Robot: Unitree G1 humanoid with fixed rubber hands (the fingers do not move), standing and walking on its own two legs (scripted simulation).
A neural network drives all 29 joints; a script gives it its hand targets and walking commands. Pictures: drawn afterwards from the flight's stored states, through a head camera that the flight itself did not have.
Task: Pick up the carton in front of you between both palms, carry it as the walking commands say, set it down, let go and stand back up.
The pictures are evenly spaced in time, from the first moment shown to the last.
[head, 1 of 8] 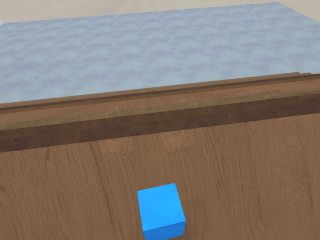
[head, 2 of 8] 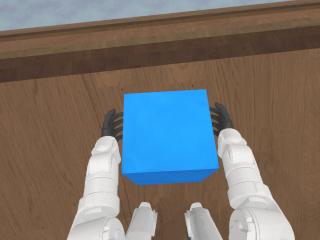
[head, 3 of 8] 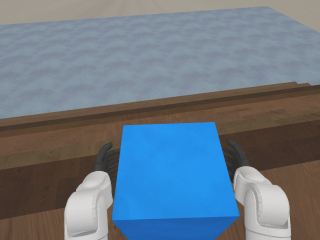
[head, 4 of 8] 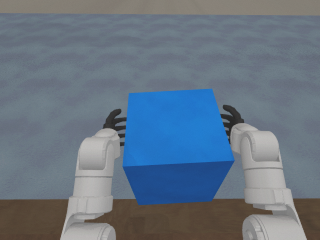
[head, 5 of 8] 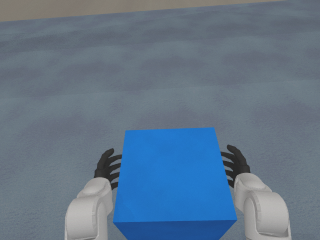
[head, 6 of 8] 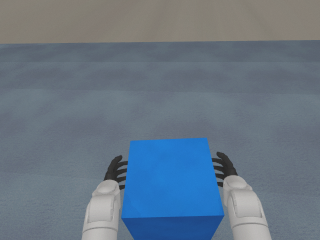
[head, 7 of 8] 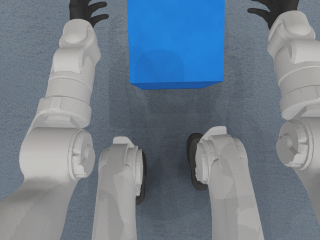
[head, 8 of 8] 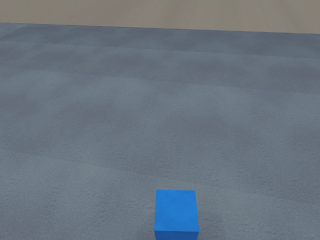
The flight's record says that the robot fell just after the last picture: no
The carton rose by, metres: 0.69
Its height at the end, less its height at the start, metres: -1.74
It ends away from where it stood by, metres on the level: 6.93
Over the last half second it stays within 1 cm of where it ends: yes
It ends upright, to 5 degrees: yes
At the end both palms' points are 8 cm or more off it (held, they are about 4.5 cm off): yes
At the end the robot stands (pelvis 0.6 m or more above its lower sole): yes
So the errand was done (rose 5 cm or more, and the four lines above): yes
